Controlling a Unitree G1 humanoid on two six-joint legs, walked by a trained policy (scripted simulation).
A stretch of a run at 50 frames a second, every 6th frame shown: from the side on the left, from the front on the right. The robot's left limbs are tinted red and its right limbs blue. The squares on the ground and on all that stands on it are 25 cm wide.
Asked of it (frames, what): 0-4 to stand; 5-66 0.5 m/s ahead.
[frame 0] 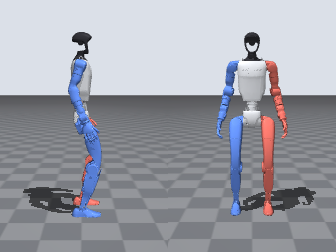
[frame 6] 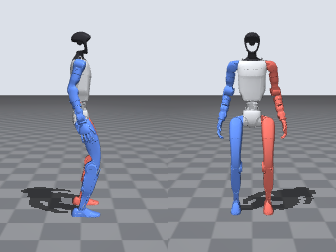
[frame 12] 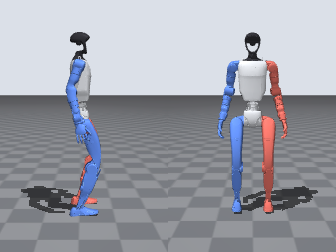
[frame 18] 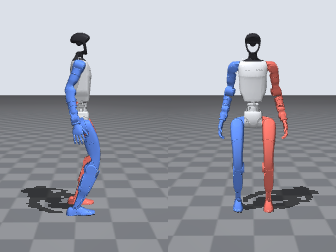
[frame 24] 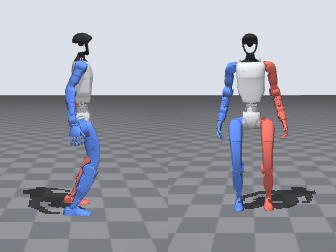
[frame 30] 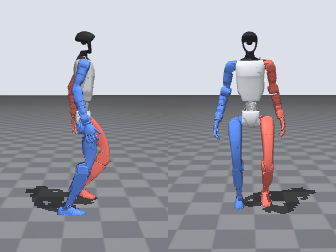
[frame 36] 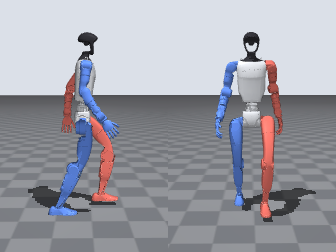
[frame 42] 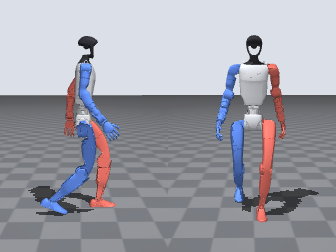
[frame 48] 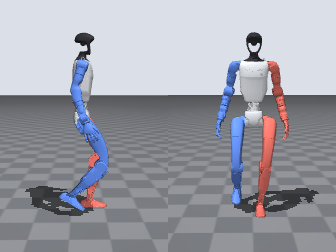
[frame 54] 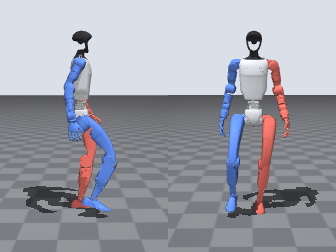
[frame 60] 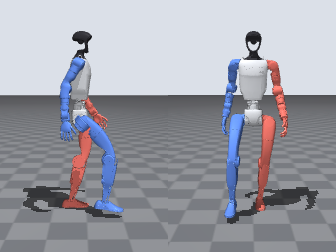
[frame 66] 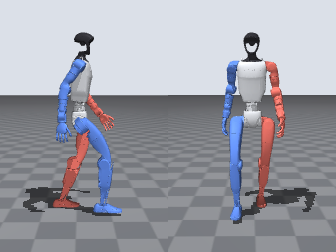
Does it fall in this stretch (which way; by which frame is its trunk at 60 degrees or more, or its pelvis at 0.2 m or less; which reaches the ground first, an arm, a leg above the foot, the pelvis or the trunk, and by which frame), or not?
no
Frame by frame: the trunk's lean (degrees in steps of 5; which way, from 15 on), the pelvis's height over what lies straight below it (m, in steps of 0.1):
0: 0, 0.8
6: 0, 0.8
12: 0, 0.8
18: 0, 0.8
24: 0, 0.8
30: 0, 0.8
36: 5, 0.8
42: 5, 0.7
48: 5, 0.8
54: 0, 0.8
60: 0, 0.8
66: 5, 0.8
